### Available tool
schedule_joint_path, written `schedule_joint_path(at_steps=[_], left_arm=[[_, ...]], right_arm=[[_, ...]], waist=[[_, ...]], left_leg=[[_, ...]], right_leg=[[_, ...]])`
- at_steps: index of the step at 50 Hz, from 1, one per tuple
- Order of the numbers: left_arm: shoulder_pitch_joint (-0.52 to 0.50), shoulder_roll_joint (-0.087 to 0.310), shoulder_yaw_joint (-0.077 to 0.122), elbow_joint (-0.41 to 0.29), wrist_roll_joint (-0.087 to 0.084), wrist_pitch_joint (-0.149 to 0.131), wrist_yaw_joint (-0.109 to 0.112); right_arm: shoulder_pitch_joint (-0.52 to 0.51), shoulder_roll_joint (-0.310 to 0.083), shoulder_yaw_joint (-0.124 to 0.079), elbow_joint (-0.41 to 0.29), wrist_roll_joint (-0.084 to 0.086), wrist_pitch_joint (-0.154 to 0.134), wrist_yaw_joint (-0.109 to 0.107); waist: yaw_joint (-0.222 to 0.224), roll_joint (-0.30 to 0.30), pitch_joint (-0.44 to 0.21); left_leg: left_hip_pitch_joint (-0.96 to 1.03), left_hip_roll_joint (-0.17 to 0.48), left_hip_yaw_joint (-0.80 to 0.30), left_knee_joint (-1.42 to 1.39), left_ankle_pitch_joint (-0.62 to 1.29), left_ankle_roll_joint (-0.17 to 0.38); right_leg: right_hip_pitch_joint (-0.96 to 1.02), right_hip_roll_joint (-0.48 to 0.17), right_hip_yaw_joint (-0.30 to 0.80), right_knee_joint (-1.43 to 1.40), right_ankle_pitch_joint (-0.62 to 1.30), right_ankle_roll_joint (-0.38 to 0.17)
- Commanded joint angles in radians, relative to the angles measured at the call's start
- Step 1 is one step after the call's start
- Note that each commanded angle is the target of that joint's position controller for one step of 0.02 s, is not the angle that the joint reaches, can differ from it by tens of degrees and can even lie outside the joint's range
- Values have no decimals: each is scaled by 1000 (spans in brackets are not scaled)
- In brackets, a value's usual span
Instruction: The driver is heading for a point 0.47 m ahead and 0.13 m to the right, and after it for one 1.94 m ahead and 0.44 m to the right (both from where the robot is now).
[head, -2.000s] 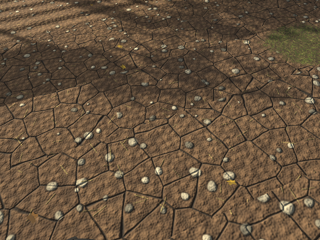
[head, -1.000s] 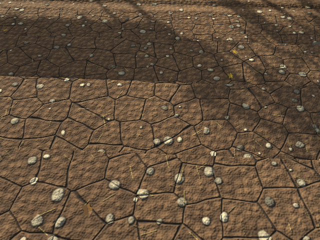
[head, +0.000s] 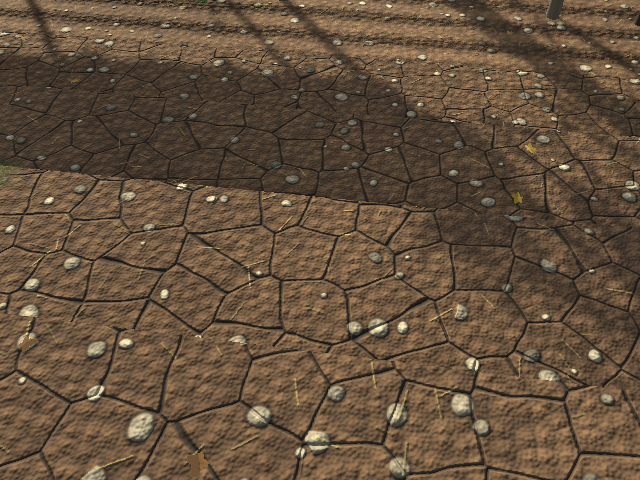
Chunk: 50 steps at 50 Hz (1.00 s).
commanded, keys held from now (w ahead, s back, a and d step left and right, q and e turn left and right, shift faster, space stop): w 0.10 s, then w+e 0.88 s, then w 0.02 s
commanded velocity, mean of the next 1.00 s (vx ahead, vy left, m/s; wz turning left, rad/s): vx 0.49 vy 0.00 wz -0.40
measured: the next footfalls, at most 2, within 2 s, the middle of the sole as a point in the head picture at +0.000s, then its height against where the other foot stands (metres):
left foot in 0.38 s outside the picture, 0.18 m lower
right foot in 0.90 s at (403, 443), level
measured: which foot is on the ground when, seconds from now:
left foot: up 0.00-0.36, down 0.38-0.92, up 0.94-1.00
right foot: down 0.00-0.40, up 0.42-0.88, down 0.90-1.00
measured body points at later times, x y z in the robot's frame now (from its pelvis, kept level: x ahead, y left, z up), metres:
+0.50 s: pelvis +0.29 +0.05 -0.16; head +0.30 +0.05 +0.29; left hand +0.28 +0.29 -0.30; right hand +0.34 -0.20 -0.29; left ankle +0.33 +0.14 -0.89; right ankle +0.15 -0.08 -0.66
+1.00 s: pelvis +0.56 -0.08 -0.17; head +0.56 -0.09 +0.28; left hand +0.78 +0.10 -0.29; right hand +0.45 -0.30 -0.32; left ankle +0.44 +0.13 -0.79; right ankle +0.59 -0.18 -0.89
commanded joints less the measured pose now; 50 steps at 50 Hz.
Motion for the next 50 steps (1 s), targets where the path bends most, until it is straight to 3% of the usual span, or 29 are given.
schedule_joint_path(at_steps=[1, 2, 3, 5, 7, 8, 9, 11, 14, 16, 18, 19, 20, 21, 22, 23, 24, 26, 28, 31, 36, 41, 43, 45, 46, 47, 48, 49, 50], left_arm=[[637, 213, 41, 122, -6, -4, 6], [433, 209, 43, 87, -29, -14, -13], [287, 135, 19, 75, -44, -6, -12], [111, -17, -45, 68, 2, 26, 7], [39, -14, -55, 99, 19, 37, 41], [80, 17, -50, 110, 15, 24, 60], [156, -30, -66, 130, 9, -4, 93], [314, 23, -54, 191, -24, -9, 111], [354, 146, -35, 204, -25, -3, 23], [374, 123, -39, 233, -44, 14, 17], [337, 162, -32, 272, -51, 66, 7], [399, 129, -39, 303, -18, 77, -16], [565, -6, -58, 348, 8, 74, -35], [625, -40, -61, 337, -5, 77, -36], [441, -12, -62, 259, -21, 76, -40], [321, 11, -46, 207, -45, 64, -25], [188, 48, -31, 192, -48, 48, 7], [176, 37, -31, 209, -34, 57, 20], [124, -16, -41, 198, -23, 82, -2], [55, -47, -56, 169, -40, 91, -18], [-71, 20, -25, 124, -52, 113, -26], [-235, 52, 4, 75, -41, 99, -14], [-210, 77, 24, 77, -47, 91, 1], [15, 147, 67, 147, -65, 64, 30], [265, 183, 88, 222, -67, 59, 55], [517, 194, 81, 296, -43, 78, 64], [579, 210, 99, 363, -19, 47, 63], [422, 203, 104, 336, -37, 23, 58], [301, 112, 68, 329, -54, 14, 45]], right_arm=[[-153, 92, 14, -133, 3, -41, 53], [-188, 2, -10, -162, 32, -48, 54], [-223, -97, -32, -141, 20, -38, 41], [-186, -78, -3, -90, -21, -2, 9], [-171, -6, 39, -86, -47, 16, 11], [-173, 3, 45, -90, -54, 11, 24], [-224, -7, 51, -89, -61, -1, 37], [-389, -6, 67, -123, -23, 10, 49], [-382, -52, 53, -143, -1, 47, 51], [-397, -90, 45, -137, -27, 58, 35], [-190, -106, 28, -39, -16, 56, 17], [-4, -168, -16, 21, -9, 37, 2], [199, -190, -45, 77, -7, 22, 22], [229, -178, -44, 84, -3, 10, 43], [187, -193, -52, 80, -12, 18, 33], [79, -218, -64, 79, 4, 28, 29], [-53, -56, -13, 41, -13, 5, 24], [-143, 83, 34, 25, -11, -18, 7], [-118, 43, 22, 68, 40, -39, -23], [-70, -59, -12, 127, 15, -58, -34], [-79, -56, -9, 165, 0, -64, -30], [71, -97, -34, 255, 10, -38, -34], [50, -147, -56, 252, 6, -27, -34], [7, -161, -63, 232, -15, -25, -28], [34, -56, -26, 202, -28, -34, -16], [-74, -67, -28, 162, -14, -38, 37], [-259, -17, -10, 103, 32, -40, 64], [-382, -37, -13, 65, 40, -49, 45], [-331, -88, -29, 68, 19, -47, 17]], waist=[[201, -172, -132], [124, -140, 73], [100, -33, 110], [37, 56, 34], [-3, 1, 38], [7, 10, 3], [69, 19, 9], [181, 49, 16], [109, -23, 92], [113, -6, 146], [24, 18, 135], [-28, 54, 58], [-14, 229, -214], [-3, 222, -414], [-62, 186, -301], [-53, 164, -153], [-21, -12, -18], [80, 21, 60], [92, 54, 61], [81, 17, 27], [76, 40, 57], [14, 64, 114], [52, 104, 85], [150, 99, -30], [200, -13, -267], [289, -97, -406], [352, -43, -219], [315, -47, 10], [220, -42, -25]], left_leg=[[-729, -171, -216, 751, -104, 76], [-934, -118, -230, 851, -26, 26], [-1017, -31, -265, 837, 100, -7], [-947, 45, -255, 659, 281, -53], [-723, 107, -178, 428, 460, -60], [-540, 67, -72, 404, 556, -65], [-554, 99, -94, 175, 933, -87], [-482, 90, -29, -197, 1106, -112], [-42, 35, 45, -163, 973, -136], [-135, 87, -21, -424, 900, -103], [11, 139, -40, -701, 1037, -61], [255, 147, 13, -650, 1019, -17], [704, 271, -66, -224, 1416, 192], [927, 386, -199, -89, 1485, 294], [857, 391, -310, -212, 1246, 263], [627, 440, -407, -390, 612, 264], [346, 348, -270, -537, 351, 185], [-38, 411, -248, -691, 555, 263], [-23, 351, -136, -749, 603, 248], [123, 343, -2, -727, 935, 220], [112, 260, 205, -713, 922, 127], [387, 295, 245, -652, 1030, 95], [413, 319, 272, -555, 1330, 95], [177, 272, 313, -258, 1454, 37], [-245, 198, 268, 53, 1146, -77], [-507, -27, 202, 422, 13, -137], [-754, -39, -24, 495, -30, -57], [-788, 45, -91, 481, 39, -37], [-633, 77, -106, 414, 90, -18]], right_leg=[[653, -291, 588, -326, 564, -352], [458, -442, 803, -402, 452, -470], [297, -469, 893, -395, 74, -458], [90, -383, 701, -390, -59, -382], [-175, -220, 471, -359, -131, -300], [-309, -127, 347, -299, -163, -277], [-230, -41, 235, -204, -149, -221], [-174, -5, 182, -95, -276, -169], [-435, -40, 269, -122, -414, -191], [-169, -70, 370, -15, -453, -171], [6, -72, 433, 247, -351, -122], [-45, -36, 372, 441, -108, -79], [-275, 78, 231, 860, -259, -1], [-498, 86, 187, 1059, -418, 34], [-709, 83, 145, 1169, -382, 48], [-853, 21, 156, 1198, -242, 44], [-751, -43, 223, 862, 62, -5], [-469, -174, 241, 491, 276, -16], [-414, -176, 195, 201, 308, -1], [-411, -176, 167, -50, 364, -5], [-266, -108, 97, -109, 508, -23], [-312, -45, 25, -248, 261, -30], [-196, 15, -29, -257, 155, -44], [232, 86, -43, -220, 315, -101], [800, -20, 196, -139, 339, -242], [1058, -223, 627, -405, 284, -378], [1029, -252, 686, -507, 128, -303], [733, -231, 592, -528, 97, -246], [543, -207, 540, -547, 118, -254]])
